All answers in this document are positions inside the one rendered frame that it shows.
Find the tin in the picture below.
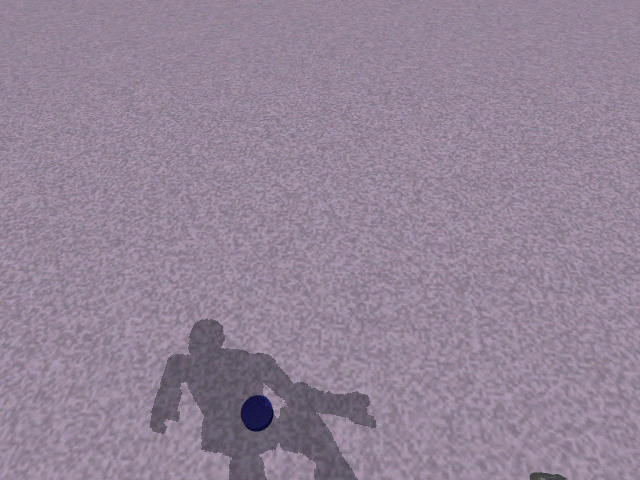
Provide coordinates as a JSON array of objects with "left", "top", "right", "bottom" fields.
[{"left": 241, "top": 395, "right": 274, "bottom": 432}]

